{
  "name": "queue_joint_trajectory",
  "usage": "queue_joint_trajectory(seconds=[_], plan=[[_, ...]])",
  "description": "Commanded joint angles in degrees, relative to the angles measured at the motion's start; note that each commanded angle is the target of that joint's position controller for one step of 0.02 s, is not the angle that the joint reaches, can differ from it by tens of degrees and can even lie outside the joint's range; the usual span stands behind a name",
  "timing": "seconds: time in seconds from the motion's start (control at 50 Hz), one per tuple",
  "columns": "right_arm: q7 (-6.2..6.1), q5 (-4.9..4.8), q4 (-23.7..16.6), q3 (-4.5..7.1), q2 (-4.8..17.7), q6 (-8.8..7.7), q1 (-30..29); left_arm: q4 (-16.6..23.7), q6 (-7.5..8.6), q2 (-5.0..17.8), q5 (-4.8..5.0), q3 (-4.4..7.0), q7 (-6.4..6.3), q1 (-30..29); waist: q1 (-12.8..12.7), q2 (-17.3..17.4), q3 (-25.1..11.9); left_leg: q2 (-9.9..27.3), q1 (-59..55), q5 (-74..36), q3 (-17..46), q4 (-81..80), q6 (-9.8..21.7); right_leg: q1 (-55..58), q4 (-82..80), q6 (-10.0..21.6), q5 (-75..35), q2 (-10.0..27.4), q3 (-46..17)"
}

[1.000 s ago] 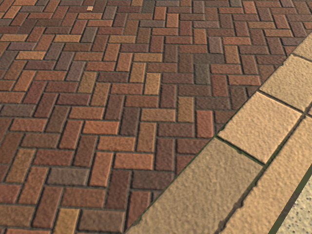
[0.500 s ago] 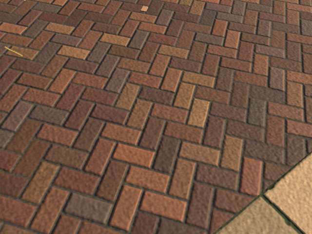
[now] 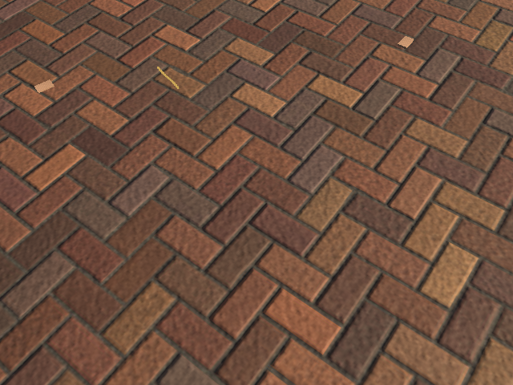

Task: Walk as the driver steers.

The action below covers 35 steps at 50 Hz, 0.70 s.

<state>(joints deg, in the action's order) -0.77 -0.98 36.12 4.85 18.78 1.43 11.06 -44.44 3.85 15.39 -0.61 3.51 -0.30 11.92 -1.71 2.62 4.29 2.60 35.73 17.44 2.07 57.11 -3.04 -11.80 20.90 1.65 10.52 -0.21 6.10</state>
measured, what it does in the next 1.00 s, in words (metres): walks ahead, turning left: left foot, then right foot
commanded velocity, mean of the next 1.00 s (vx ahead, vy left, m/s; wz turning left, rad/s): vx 0.05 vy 0.00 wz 0.36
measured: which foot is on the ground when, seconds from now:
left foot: up 0.00-0.18, down 0.20-1.00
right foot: down 0.00-0.22, up 0.24-0.58, down 0.60-1.00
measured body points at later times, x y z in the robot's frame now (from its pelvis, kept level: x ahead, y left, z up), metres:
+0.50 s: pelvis +0.10 +0.02 -0.01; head +0.14 +0.05 +0.44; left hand +0.18 +0.33 -0.12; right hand +0.34 -0.21 -0.09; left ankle +0.14 +0.13 -0.74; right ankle +0.17 -0.12 -0.71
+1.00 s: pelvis +0.12 +0.00 -0.01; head +0.13 +0.00 +0.44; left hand +0.17 +0.28 -0.12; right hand +0.33 -0.21 -0.12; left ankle +0.07 +0.13 -0.74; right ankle +0.17 -0.11 -0.74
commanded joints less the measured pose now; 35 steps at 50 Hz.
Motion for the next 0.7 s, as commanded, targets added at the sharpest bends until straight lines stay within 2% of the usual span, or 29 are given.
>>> queue_joint_trajectory(seconds=[0.02,0.08,0.14,0.18,0.2,0.22,0.24,0.26,0.28,0.3,0.32,0.36,0.44,0.52,0.56,0.58,0.6,0.62,0.64,0.66,0.7], plan=[[0.90,0.18,-3.7,0.19,1.4,-0.17,1.8,3.6,-0.16,9.9,0.63,2.50,-0.89,-5.0,1.5,-8.5,-8.3,1.5,-4.7,-9.1,-0.4,-7.7,0.2,4.9,-5.8,10.0,-32.8,15.3,-4.6],[2.06,0.24,-5.3,0.45,1.8,-0.09,-2.0,2.5,-0.91,10.9,1.35,2.74,-0.83,-4.6,0.3,-8.2,-7.4,0.8,-7.7,-11.7,-2.2,-15.1,1.7,6.0,-4.4,8.7,-29.4,15.2,-1.4],[2.88,0.24,-7.0,1.27,3.3,0.43,-3.7,1.8,-1.52,12.5,2.55,3.34,-0.44,-4.1,0.4,-8.5,-6.6,-0.2,-9.2,-7.0,-3.6,-20.5,3.9,8.7,0.2,7.5,-29.0,16.8,-1.3],[2.85,0.39,-6.5,2.22,4.5,0.46,0.1,1.7,-1.82,12.3,3.33,3.37,-0.49,-4.9,3.1,-7.5,-8.0,-2.9,-16.6,-10.5,-5.6,-28.8,6.4,8.0,9.1,4.9,-32.0,15.0,1.1],[2.01,0.68,-5.3,3.51,7.5,0.33,5.0,1.0,-1.73,10.7,2.82,2.99,-0.31,-2.1,4.9,-3.3,-10.8,-3.2,-26.3,-22.1,-3.2,-33.3,8.9,3.7,18.9,1.7,-28.0,11.3,3.2],[0.48,1.19,-6.0,5.03,14.6,0.34,8.6,3.0,-1.49,7.4,-0.33,1.69,0.01,-0.9,4.4,11.2,-15.5,11.0,-41.4,-52.1,15.7,-30.5,15.6,-12.5,37.3,-3.0,2.6,5.7,5.0],[0.67,2.19,-7.8,4.27,15.1,-0.32,6.1,4.4,-1.51,6.7,-1.24,0.74,0.36,-0.1,3.2,14.9,-23.0,21.1,-46.2,-47.9,33.2,-33.0,28.1,-24.1,51.3,-5.1,30.5,-1.8,-4.2],[1.32,1.51,-7.9,3.18,10.8,-0.92,4.9,3.5,-1.92,10.3,0.22,1.79,0.62,-3.1,5.6,5.4,-21.9,18.0,-42.4,-41.8,27.9,-34.7,25.7,-25.1,53.8,-4.9,27.5,0.9,-10.3],[1.33,0.95,-7.4,2.54,9.1,-1.41,2.4,4.1,-2.31,10.1,1.21,1.76,0.44,-4.8,4.1,3.3,-16.8,14.7,-37.6,-36.4,22.1,-34.8,21.9,-25.9,52.0,-4.2,23.4,2.1,-10.3],[1.16,0.29,-7.1,2.36,8.2,-1.35,0.4,3.4,-2.73,9.2,0.74,1.71,-0.21,-4.8,2.8,-0.1,-13.6,11.5,-33.2,-30.2,19.0,-35.7,18.7,-25.6,47.8,-4.3,19.8,3.2,-10.2],[0.77,0.00,-7.4,2.18,7.9,-0.98,-1.9,3.5,-3.20,9.8,0.16,1.94,-0.80,-5.1,1.7,1.0,-11.7,9.8,-28.6,-26.7,17.3,-36.7,17.3,-23.5,43.7,-4.7,17.0,3.5,-10.1],[0.21,1.21,-7.9,2.28,8.4,-0.45,-3.7,3.1,-3.66,8.6,0.22,1.68,-0.84,-3.7,0.3,3.9,-11.4,7.4,-23.1,-26.3,16.0,-37.7,17.2,-18.3,39.8,-5.8,13.9,1.5,-8.9],[-0.71,1.11,-7.1,2.27,8.0,-0.22,-3.6,2.6,-3.92,6.6,0.46,0.78,-0.87,-3.1,1.2,4.7,-13.5,6.7,-21.6,-21.7,15.3,-36.8,16.7,-13.0,29.3,-6.6,10.7,1.2,-9.0],[-0.33,1.48,-5.9,1.57,7.1,0.27,-3.1,3.6,-3.94,6.9,0.72,0.76,-0.14,-4.5,2.7,6.7,-12.1,7.1,-19.9,-12.3,18.4,-36.3,15.8,-9.0,22.3,-5.5,9.4,1.0,-8.4],[-0.12,1.18,-5.4,0.87,6.0,0.48,-4.1,3.4,-3.50,6.1,0.50,0.68,0.49,-2.9,1.3,6.3,-11.0,6.2,-18.3,-9.2,18.9,-34.5,14.0,-4.3,13.4,-3.9,5.1,0.6,-7.1],[-0.12,1.02,-4.9,0.34,4.8,0.51,-3.6,3.1,-3.23,5.6,0.05,0.57,0.81,-1.7,0.5,5.6,-10.3,4.7,-16.6,-7.0,18.3,-33.4,12.0,-0.2,6.8,-2.6,0.6,0.6,-6.6],[-0.15,1.35,-3.9,-0.30,2.8,0.27,-1.1,3.5,-3.01,7.4,-1.14,0.75,0.82,-1.1,1.1,1.7,-9.6,1.5,-14.0,-2.3,16.0,-29.8,8.5,3.0,2.1,-0.6,-2.7,5.5,-11.5],[-0.10,1.89,-4.1,-0.68,1.1,-0.08,2.2,4.1,-3.01,12.2,-1.98,1.51,0.51,-3.1,5.2,-11.0,-8.2,-5.9,-10.5,5.9,7.6,-22.5,4.6,2.0,-1.3,4.9,-6.6,14.8,-22.2],[-0.43,2.01,-4.7,-0.08,3.5,-0.46,-0.5,4.4,-2.80,10.0,-2.69,0.88,0.50,-5.3,3.8,-16.4,-6.8,-5.5,-13.8,10.5,5.1,-18.6,2.5,-6.0,-5.3,11.0,-3.0,19.7,-28.8],[-0.63,1.72,-4.1,0.79,6.0,-0.40,-1.7,5.4,-2.42,8.1,-2.45,0.21,0.36,-8.0,3.4,-14.0,-5.2,-4.4,-15.6,9.5,5.4,-14.7,1.7,-7.4,-5.9,11.2,-0.7,18.2,-27.0],[-0.88,1.83,-2.9,0.71,4.2,0.16,-2.2,4.9,-2.03,8.2,-0.74,0.21,-0.08,-8.4,2.8,-13.1,-4.9,-3.5,-14.8,7.2,4.5,-14.3,0.4,-4.0,-4.1,8.5,-1.7,14.4,-22.5]])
